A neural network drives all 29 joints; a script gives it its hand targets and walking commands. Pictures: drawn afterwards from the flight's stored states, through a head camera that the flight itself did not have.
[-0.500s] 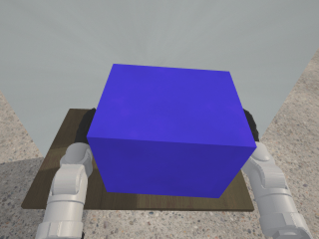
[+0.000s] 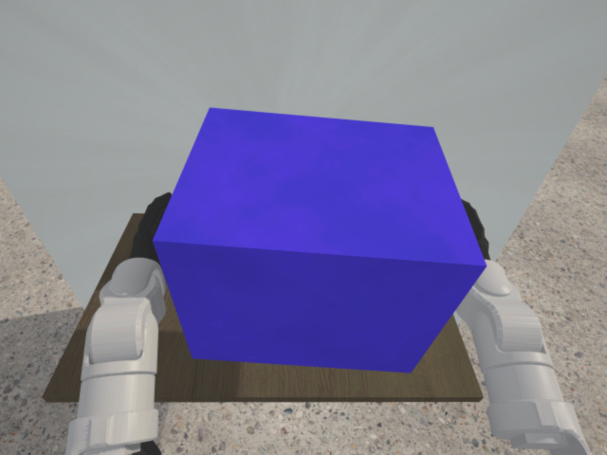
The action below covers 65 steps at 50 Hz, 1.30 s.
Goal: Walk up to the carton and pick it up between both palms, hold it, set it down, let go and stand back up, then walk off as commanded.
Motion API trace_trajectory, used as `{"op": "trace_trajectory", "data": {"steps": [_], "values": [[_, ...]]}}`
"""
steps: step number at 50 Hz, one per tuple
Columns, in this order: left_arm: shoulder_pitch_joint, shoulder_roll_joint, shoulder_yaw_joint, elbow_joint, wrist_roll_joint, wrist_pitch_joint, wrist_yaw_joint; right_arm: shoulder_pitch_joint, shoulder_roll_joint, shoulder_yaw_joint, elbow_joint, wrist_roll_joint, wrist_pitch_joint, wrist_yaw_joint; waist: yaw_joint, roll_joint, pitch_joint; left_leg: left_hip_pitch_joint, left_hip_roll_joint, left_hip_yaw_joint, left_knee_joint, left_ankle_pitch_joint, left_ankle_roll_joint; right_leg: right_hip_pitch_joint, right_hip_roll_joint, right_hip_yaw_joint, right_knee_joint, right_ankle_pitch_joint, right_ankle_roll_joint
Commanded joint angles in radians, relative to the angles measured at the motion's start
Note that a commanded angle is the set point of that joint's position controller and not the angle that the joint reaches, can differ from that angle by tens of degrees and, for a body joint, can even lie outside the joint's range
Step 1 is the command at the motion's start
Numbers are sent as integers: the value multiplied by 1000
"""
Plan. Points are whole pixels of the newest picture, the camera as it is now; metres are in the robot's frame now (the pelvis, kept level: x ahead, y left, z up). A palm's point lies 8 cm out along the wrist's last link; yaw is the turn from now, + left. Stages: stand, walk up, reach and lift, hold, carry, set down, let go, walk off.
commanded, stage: reach and lift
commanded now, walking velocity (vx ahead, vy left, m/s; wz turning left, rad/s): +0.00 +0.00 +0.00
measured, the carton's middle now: (312, 243) +0.39 -0.01 +0.11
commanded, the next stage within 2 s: hold in 0.62 s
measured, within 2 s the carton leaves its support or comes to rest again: neither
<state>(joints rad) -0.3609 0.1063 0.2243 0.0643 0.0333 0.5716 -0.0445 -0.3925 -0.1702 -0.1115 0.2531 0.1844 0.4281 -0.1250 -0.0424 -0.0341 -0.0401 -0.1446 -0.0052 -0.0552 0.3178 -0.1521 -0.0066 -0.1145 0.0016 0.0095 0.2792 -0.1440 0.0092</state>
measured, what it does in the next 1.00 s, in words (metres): stands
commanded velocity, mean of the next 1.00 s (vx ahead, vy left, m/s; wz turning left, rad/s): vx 0.00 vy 0.00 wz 0.00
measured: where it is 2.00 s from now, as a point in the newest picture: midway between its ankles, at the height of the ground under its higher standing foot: outside the picture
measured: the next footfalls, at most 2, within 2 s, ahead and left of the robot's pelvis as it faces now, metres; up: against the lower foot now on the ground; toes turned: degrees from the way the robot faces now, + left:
none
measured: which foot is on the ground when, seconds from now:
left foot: down 0.00-1.00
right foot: down 0.00-1.00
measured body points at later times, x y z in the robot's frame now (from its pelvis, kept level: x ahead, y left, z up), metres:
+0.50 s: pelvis +0.00 -0.01 +0.00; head -0.03 +0.01 +0.45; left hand +0.36 +0.20 +0.15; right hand +0.37 -0.20 +0.15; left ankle +0.01 +0.12 -0.75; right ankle +0.00 -0.13 -0.75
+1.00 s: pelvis -0.01 +0.00 +0.00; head -0.04 +0.01 +0.45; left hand +0.34 +0.20 +0.16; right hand +0.35 -0.20 +0.16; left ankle +0.01 +0.12 -0.75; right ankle +0.00 -0.13 -0.75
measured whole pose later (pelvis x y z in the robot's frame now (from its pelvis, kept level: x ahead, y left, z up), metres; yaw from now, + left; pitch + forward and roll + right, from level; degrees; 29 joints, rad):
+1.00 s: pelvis -0.01 +0.00 +0.00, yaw +0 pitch -3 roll +0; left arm -0.40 0.09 0.29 0.01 0.08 0.70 -0.07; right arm -0.48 -0.18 -0.10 0.26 0.20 0.52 -0.13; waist -0.04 -0.03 -0.05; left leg -0.12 0.00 -0.06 0.32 -0.15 -0.01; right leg -0.09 0.01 0.00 0.28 -0.14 0.00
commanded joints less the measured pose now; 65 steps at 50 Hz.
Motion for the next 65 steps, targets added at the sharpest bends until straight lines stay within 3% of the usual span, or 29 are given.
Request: {"op": "trace_trajectory", "data": {"steps": [1,2,4,5,9,13,15,16,20,23,26,27,30,34,35,38,41,42,43,46,49,51,53,54,56,58,61,63,65], "values": [[-739,-416,-501,-298,-156,-76,-120,-803,389,449,-416,136,-114,210,-3,62,-529,174,-37,41,3,330,-46,126,56,-38,2,252,-4],[-745,-401,-473,-218,-136,-68,-120,-809,386,431,-351,117,-106,210,-1,59,-470,151,-37,47,-11,290,-45,111,54,-36,-13,196,-5],[-724,-412,-452,-215,-128,-60,-123,-813,387,421,-337,121,-105,215,8,37,-470,149,-36,44,-15,260,-41,138,50,-31,-18,197,-8],[-766,-383,-422,-161,-109,-54,-129,-838,382,411,-283,111,-94,221,25,47,-416,111,-40,56,-40,176,-30,111,42,-30,-25,121,-8],[-793,-419,-472,-238,-156,-67,-119,-876,427,455,-376,140,-118,213,14,37,-561,165,-45,50,1,300,-36,142,50,-32,-6,249,2],[-835,-375,-407,-153,-112,-55,-130,-891,424,410,-244,105,-94,215,25,20,-464,115,-48,63,-30,166,-20,130,35,-33,-18,147,3],[-812,-416,-466,-258,-157,-56,-121,-891,426,437,-357,149,-107,209,8,55,-572,171,-47,52,1,313,-38,152,49,-37,2,269,-1],[-827,-406,-459,-234,-148,-50,-124,-906,401,423,-331,146,-99,206,-4,67,-542,179,-46,48,11,331,-47,140,49,-38,-4,257,-3],[-781,-383,-409,-172,-116,-24,-140,-876,395,401,-289,135,-72,198,-3,35,-469,131,-52,47,-13,239,-34,156,37,-30,-21,217,3],[-788,-384,-454,-321,-156,-33,-133,-859,414,444,-398,169,-81,189,-7,53,-595,186,-54,46,21,371,-43,194,42,-28,4,335,10],[-794,-380,-436,-287,-123,-13,-133,-838,393,422,-341,153,-54,187,-20,90,-498,176,-51,43,10,337,-52,155,42,-33,-12,251,0],[-777,-362,-422,-298,-125,-10,-135,-843,386,420,-364,162,-55,187,-1,58,-493,157,-53,47,4,310,-43,163,42,-32,-8,249,3],[-701,-369,-418,-280,-111,16,-145,-802,365,423,-350,166,-32,177,-20,62,-459,160,-55,46,5,341,-46,180,41,-31,-10,280,5],[-743,-385,-449,-400,-141,16,-148,-827,404,476,-462,200,-33,177,-6,51,-522,169,-56,42,15,397,-41,204,50,-27,6,329,4],[-761,-398,-484,-433,-153,17,-140,-833,401,482,-488,203,-34,178,-19,71,-547,188,-49,37,25,443,-56,185,59,-32,10,338,3],[-727,-349,-444,-371,-132,33,-142,-831,367,459,-469,189,-17,173,-3,55,-491,165,-54,45,10,370,-48,167,52,-30,-4,293,2],[-721,-368,-447,-414,-137,40,-145,-806,390,476,-457,197,-8,180,1,47,-488,145,-55,47,9,362,-39,195,52,-27,7,291,-1],[-737,-374,-429,-380,-117,51,-141,-809,372,453,-403,193,3,184,-1,74,-457,145,-54,47,-4,325,-45,177,52,-28,-5,243,-6],[-732,-353,-409,-323,-113,54,-147,-837,379,444,-408,176,2,184,8,31,-435,117,-54,49,-19,276,-32,180,49,-21,-14,226,-4],[-774,-368,-388,-270,-92,56,-154,-872,384,421,-343,166,2,195,15,51,-391,85,-52,61,-41,190,-30,162,48,-29,-20,140,-12],[-804,-395,-431,-336,-126,45,-148,-916,418,447,-406,175,-16,197,19,39,-479,121,-50,54,-15,248,-30,172,50,-24,-9,194,-7],[-805,-377,-422,-308,-125,43,-143,-887,410,434,-385,167,-11,194,5,48,-491,132,-47,52,-13,276,-34,168,55,-30,-9,201,-11],[-818,-389,-421,-285,-116,45,-135,-869,399,420,-301,161,-3,202,0,90,-454,131,-48,51,-22,242,-44,142,49,-33,-15,169,-11],[-833,-395,-413,-268,-115,47,-144,-919,418,422,-335,154,-8,201,-5,49,-454,112,-49,50,-22,224,-36,154,48,-31,-18,168,-11],[-828,-396,-421,-268,-117,47,-146,-918,412,397,-322,142,-14,205,1,68,-458,96,-48,51,-31,161,-32,148,43,-30,-20,124,-14],[-856,-387,-425,-274,-124,41,-146,-935,433,416,-340,153,-17,203,0,56,-489,106,-52,57,-18,212,-27,164,42,-28,-12,182,-10],[-854,-372,-379,-194,-93,48,-158,-919,415,388,-243,125,-4,201,-9,43,-408,76,-51,56,-33,141,-23,153,35,-28,-26,121,-6],[-833,-392,-386,-220,-108,44,-162,-952,430,401,-293,146,-18,199,7,40,-467,88,-54,56,-27,165,-18,171,34,-27,-17,149,-4],[-835,-414,-434,-280,-140,30,-151,-971,453,445,-383,167,-35,192,7,39,-549,118,-58,52,6,289,-27,201,43,-28,0,257,3]]}}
